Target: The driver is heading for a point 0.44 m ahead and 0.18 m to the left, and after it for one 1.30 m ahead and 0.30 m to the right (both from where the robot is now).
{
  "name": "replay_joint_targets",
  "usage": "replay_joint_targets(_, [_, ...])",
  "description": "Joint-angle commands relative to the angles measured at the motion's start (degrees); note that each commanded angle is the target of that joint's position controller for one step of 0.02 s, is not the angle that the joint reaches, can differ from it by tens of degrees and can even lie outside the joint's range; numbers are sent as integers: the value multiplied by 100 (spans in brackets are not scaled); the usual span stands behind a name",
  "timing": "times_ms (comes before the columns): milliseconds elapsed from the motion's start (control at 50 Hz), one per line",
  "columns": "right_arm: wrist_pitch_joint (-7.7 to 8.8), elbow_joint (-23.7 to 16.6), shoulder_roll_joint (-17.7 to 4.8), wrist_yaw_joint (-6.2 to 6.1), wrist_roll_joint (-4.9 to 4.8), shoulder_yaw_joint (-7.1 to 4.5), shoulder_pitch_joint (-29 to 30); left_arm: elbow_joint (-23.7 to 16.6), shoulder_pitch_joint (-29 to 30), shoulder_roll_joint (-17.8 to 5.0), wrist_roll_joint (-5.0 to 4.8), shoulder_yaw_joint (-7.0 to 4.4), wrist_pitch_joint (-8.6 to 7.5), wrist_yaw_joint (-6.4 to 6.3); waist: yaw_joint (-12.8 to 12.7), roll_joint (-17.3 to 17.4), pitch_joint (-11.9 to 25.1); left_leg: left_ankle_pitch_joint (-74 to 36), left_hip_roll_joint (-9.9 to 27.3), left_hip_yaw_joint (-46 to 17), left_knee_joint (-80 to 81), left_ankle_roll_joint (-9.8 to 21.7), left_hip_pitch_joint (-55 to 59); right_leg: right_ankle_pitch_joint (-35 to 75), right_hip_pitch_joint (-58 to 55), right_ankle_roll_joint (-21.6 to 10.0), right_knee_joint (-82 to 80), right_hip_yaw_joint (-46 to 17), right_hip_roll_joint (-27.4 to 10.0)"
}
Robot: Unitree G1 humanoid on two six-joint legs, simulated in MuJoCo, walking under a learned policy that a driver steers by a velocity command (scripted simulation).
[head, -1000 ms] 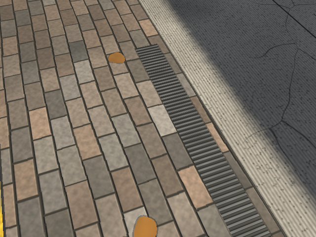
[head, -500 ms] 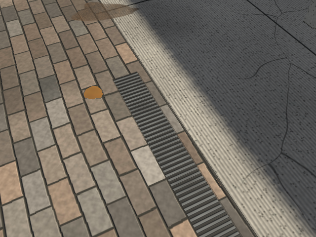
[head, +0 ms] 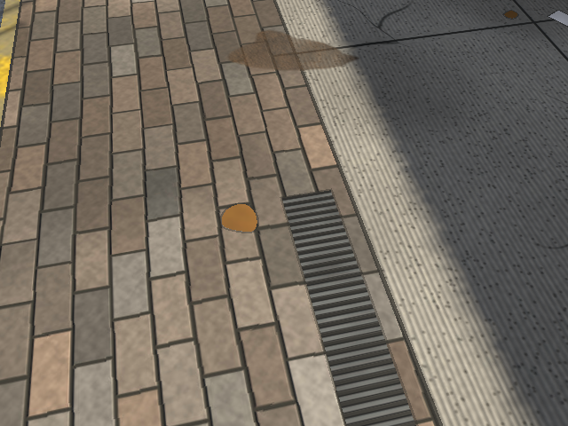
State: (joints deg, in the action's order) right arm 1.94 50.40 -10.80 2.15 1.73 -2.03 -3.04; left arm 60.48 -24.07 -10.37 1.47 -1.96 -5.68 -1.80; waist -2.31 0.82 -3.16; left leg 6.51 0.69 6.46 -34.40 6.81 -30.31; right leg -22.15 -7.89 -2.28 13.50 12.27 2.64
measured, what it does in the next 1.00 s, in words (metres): walks ahead: left foot, then right foot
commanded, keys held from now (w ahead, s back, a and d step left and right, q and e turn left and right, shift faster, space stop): w+q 0.46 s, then w+e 0.54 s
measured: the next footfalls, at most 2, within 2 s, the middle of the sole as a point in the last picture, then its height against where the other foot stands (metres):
left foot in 0.04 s outside the picture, level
right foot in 0.58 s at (319, 398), level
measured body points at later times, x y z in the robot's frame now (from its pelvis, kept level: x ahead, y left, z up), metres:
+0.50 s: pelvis +0.28 +0.02 +0.01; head +0.31 +0.04 +0.46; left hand +0.43 +0.29 -0.09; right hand +0.31 -0.26 -0.12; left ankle +0.14 +0.07 -0.73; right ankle +0.47 -0.07 -0.69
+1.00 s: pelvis +0.54 +0.06 +0.02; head +0.58 +0.06 +0.46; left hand +0.46 +0.32 -0.11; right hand +0.80 -0.12 -0.08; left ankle +0.66 +0.22 -0.69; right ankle +0.48 -0.04 -0.73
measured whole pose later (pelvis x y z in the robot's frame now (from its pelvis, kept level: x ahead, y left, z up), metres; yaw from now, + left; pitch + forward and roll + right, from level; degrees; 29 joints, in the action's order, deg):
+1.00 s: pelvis +0.54 +0.06 +0.02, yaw +8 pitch +2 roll -1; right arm 2.6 41.9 -13.6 1.5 1.8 -0.3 -1.8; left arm 52.0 -26.0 -13.5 0.4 -3.5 -2.9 0.4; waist -5.6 2.0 -1.7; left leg 5.5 2.5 -2.4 -36.0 -2.4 -32.5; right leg -15.0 3.3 -4.6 17.2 -8.5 6.9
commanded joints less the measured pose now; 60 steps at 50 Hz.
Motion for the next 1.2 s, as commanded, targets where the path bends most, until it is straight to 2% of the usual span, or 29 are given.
replay_joint_targets(20, [100,-20,-618,-51,30,-230,-982,-181,-150,-1066,19,-216,71,-61,632,-629,539,605,-587,323,308,435,1153,6822,19,-466,2222,-85,-1674])
replay_joint_targets(40, [132,219,-894,-84,106,-361,-1853,-307,-3,-1100,-20,-220,89,-40,1065,-442,980,477,-377,-177,673,708,2486,5836,908,-324,3598,5,-1574])
replay_joint_targets(60, [112,208,-1545,-167,155,-564,-2397,-661,-22,-733,-164,-141,53,48,1135,560,1635,794,1201,-2518,858,1403,4160,2874,2897,-43,5825,153,-944])
replay_joint_targets(80, [38,161,-1730,-138,1,-591,-2134,-941,187,-789,-135,-184,-4,126,842,942,1920,108,2038,-4984,1693,1974,4766,-805,4435,77,7064,-879,101])
replay_joint_targets(100, [-7,187,-1596,-156,-115,-560,-1867,-1079,756,-873,-60,-195,-51,163,786,268,1198,203,1790,-4047,1750,1739,4283,-259,5014,3,6993,-1486,-404])
replay_joint_targets(120, [-3,154,-1276,-176,-131,-485,-1561,-1146,889,-837,-95,-171,-116,182,623,-20,630,-50,1619,-3407,1905,1485,3506,220,4952,5,6522,-1444,-627])
replay_joint_targets(160, [46,97,-889,-225,-167,-366,-1154,-1123,786,-781,44,-184,-6,164,178,-273,151,-894,1030,-2547,2119,1051,2386,435,4320,145,5635,-1429,-886])
replay_joint_targets(200, [152,83,-910,-234,-193,-343,-1219,-1162,686,-676,146,-169,211,208,52,-98,263,-1405,771,-2212,2165,1010,2079,473,3991,322,5246,-1359,-905])
replay_joint_targets(260, [207,93,-1174,-223,-188,-401,-1523,-1433,1201,-663,135,-156,340,247,136,43,168,-1477,574,-2075,2298,949,1949,970,4252,522,4552,-1216,-916])
replay_joint_targets(460, [118,20,-1280,-282,-87,-423,-2436,-2272,3045,-789,19,-46,260,320,809,321,64,-2030,611,-2578,1782,644,3182,1967,4678,450,2363,-1261,-489])
replay_joint_targets(520, [185,0,-1286,-339,-74,-392,-2222,-2130,2418,-894,26,-64,176,318,491,428,168,-2690,764,-2408,1565,339,3145,1825,3491,105,1699,-1145,-361])
replay_joint_targets(560, [244,20,-1390,-298,-52,-400,-2093,-1724,1154,-1142,17,-195,111,216,-102,253,719,-3885,464,-1981,149,125,3132,1585,1996,-192,1271,-945,-71])
replay_joint_targets(580, [271,-57,-1207,-268,-53,-343,-2125,-1575,313,-1392,92,-270,60,145,-442,-25,1302,-2845,193,-1741,-1214,27,2455,1186,778,-452,1268,-1689,-767])
replay_joint_targets(600, [283,-168,-697,-230,-241,-249,-2825,-1519,-200,-2062,199,-427,75,128,-202,-1350,2024,317,-729,-1194,-3288,-265,822,845,-678,-1248,966,-4392,-2292])
replay_joint_targets(620, [286,-100,-961,-216,-94,-266,-2945,-1409,70,-1873,-6,-428,192,210,-5,-1476,1907,2266,-843,-1274,-3883,-237,-121,390,-553,-1554,143,-5992,-2501])
replay_joint_targets(640, [254,-152,-1067,-211,37,-268,-2430,-1556,732,-1404,-94,-332,226,255,197,-731,837,1742,-352,-1253,-4062,-222,-528,-214,285,-1482,118,-5215,-2269])
replay_joint_targets(660, [276,-285,-1065,-172,87,-239,-1834,-1614,1038,-1069,-99,-248,214,293,151,-207,404,1324,-116,-1181,-3723,-251,-499,203,952,-1343,57,-4406,-1940])
replay_joint_targets(680, [273,-392,-992,-142,86,-222,-1596,-1567,1079,-970,-62,-205,196,294,237,-238,197,1163,58,-1118,-3357,-292,-404,884,1320,-1194,-29,-3865,-1623])
replay_joint_targets(780, [111,-590,-799,-80,137,-98,-1362,-1221,499,-1158,-153,-262,96,253,375,-511,323,983,217,-813,-2376,-701,-126,2589,1720,-1251,-203,-3015,-1131])
replay_joint_targets(880, [94,-1063,-699,-63,68,20,-47,-1133,23,-1222,-162,-328,168,229,16,-512,71,-49,225,-680,-884,-959,-341,2315,1743,-1093,-345,-2926,-912])
replay_joint_targets(980, [168,-1355,-741,-88,-27,65,604,-1135,-327,-1312,-85,-386,222,191,-208,-536,177,-179,-8,-714,-79,-934,-66,3037,1307,-966,211,-3171,-982])
replay_joint_targets(1020, [221,-1353,-850,-118,-42,36,385,-1228,-159,-1388,-57,-422,244,157,-30,-590,242,121,-94,-790,302,-832,508,3140,1373,-812,518,-3364,-1024])
replay_joint_targets(1060, [305,-1113,-1018,-198,-33,-44,-467,-1334,119,-1462,-83,-449,234,164,415,-447,530,230,-241,-750,932,-653,1866,3309,1727,-596,1291,-3366,-779])
replay_joint_targets(1080, [385,-998,-1340,-285,57,-146,-1117,-1403,143,-1288,-145,-407,183,207,696,-6,1007,487,375,-1322,1159,-425,2955,2901,2168,-432,2385,-3051,-410])
replay_joint_targets(1100, [372,-1004,-1838,-385,186,-261,-1880,-1621,29,-807,-287,-287,145,216,919,839,1836,1626,1869,-2922,1418,-60,4362,1065,3211,-239,3973,-2281,100])
replay_joint_targets(1120, [248,-939,-2037,-378,122,-341,-1771,-1772,-319,-889,-229,-292,199,201,572,1696,1885,2106,2569,-4935,1991,445,4454,-1038,4393,-220,4908,-1751,473])
replay_joint_targets(1140, [192,-1022,-1493,-343,86,-252,-1414,-1558,-270,-1145,-71,-327,309,173,405,716,1111,2550,2393,-4472,1952,473,3768,-659,4685,-249,5428,-1825,-80])
replay_joint_targets(1160, [203,-1070,-1046,-310,37,-144,-1143,-1544,92,-1092,-16,-321,335,246,411,186,562,2167,2026,-3613,2064,367,3135,-185,4621,-214,5391,-1798,-243])
replay_joint_targets(1200, [271,-980,-848,-304,28,-77,-1048,-1630,363,-959,56,-315,420,352,261,481,188,809,1557,-2356,2318,143,2493,200,4395,-102,5068,-1690,-505])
